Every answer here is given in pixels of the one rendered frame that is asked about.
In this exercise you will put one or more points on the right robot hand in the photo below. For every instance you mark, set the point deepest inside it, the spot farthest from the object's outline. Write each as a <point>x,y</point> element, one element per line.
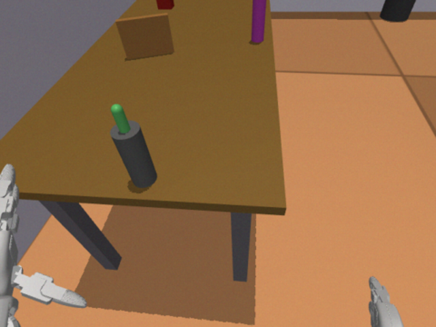
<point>383,313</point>

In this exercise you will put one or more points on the left robot hand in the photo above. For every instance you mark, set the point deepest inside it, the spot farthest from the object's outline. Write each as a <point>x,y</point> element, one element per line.
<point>38,287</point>

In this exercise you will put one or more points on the table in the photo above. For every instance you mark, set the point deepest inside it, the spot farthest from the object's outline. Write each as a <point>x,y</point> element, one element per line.
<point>208,112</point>

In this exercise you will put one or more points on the left robot arm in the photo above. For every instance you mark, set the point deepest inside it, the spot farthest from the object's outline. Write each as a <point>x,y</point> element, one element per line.
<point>8,307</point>

